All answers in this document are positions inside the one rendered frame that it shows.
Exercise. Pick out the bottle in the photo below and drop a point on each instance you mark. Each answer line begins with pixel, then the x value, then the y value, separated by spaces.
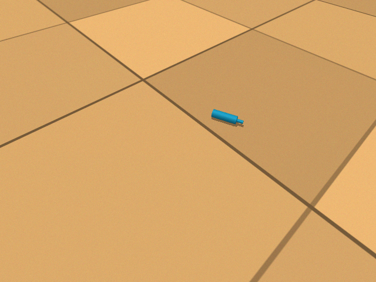
pixel 226 117

